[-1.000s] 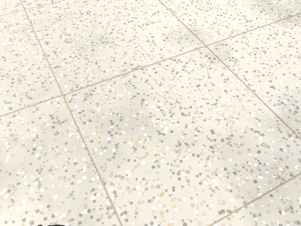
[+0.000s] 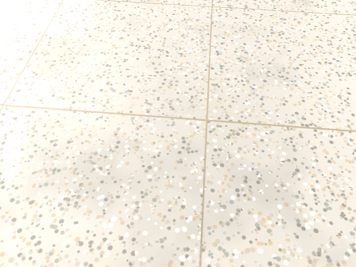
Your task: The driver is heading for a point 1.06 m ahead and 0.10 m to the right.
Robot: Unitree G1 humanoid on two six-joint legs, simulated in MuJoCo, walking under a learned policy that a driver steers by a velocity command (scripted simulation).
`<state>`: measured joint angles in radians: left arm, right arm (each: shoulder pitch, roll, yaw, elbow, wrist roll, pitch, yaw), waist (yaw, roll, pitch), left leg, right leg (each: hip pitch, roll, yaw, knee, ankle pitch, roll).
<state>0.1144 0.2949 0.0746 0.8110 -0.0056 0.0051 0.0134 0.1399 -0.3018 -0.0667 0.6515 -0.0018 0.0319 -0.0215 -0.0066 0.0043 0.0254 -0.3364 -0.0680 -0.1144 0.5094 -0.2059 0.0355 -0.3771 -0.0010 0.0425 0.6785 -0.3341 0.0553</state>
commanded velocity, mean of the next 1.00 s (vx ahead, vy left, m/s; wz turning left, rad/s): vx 0.20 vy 0.00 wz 0.07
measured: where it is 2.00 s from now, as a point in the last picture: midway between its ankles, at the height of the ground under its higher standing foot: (171, 190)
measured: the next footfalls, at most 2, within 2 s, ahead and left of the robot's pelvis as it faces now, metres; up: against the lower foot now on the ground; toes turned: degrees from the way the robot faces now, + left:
right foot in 0.04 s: +0.05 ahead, -0.12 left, +0.00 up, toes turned +0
left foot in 1.04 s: +0.36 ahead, +0.15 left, +0.00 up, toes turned +3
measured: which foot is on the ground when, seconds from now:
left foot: down 0.00-0.62, up 0.64-1.00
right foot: up 0.00-0.02, down 0.04-1.00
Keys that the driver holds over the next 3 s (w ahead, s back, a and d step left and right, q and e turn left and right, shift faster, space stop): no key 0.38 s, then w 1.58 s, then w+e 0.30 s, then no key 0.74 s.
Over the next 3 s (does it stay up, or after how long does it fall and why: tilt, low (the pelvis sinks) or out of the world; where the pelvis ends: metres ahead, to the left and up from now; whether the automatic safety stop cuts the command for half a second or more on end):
stays up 1.07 0.03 0.00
